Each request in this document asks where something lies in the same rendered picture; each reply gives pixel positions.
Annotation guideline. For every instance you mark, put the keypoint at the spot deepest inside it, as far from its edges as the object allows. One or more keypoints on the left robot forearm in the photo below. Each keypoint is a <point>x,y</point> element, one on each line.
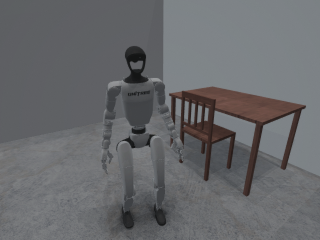
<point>170,124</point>

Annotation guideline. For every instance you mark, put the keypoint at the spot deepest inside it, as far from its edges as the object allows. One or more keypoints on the chair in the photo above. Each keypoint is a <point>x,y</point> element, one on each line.
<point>207,132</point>

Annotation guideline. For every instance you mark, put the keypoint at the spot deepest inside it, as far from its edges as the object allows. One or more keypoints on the right robot forearm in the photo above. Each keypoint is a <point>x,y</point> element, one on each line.
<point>106,132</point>

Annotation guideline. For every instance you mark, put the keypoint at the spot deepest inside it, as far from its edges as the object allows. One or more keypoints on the robot left upper arm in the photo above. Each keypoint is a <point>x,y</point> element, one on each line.
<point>160,95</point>

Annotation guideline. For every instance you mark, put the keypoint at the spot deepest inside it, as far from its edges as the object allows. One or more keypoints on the right robot hand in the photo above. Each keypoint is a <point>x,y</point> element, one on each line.
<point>103,157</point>

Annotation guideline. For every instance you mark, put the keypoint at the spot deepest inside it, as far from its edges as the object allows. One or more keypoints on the robot right shin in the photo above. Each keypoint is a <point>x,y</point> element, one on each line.
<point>127,202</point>

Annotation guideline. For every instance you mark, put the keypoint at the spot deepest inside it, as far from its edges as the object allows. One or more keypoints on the robot right upper arm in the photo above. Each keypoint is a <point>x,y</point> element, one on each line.
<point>113,89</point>

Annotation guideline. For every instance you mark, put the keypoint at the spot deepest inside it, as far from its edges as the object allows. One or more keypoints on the robot torso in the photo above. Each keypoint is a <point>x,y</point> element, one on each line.
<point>137,100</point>

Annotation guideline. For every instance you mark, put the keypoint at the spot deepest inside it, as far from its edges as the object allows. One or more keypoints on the table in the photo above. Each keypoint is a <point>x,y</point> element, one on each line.
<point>252,108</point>

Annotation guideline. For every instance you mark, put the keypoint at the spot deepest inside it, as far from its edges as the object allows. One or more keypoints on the left robot hand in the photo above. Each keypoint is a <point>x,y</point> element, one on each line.
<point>180,150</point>

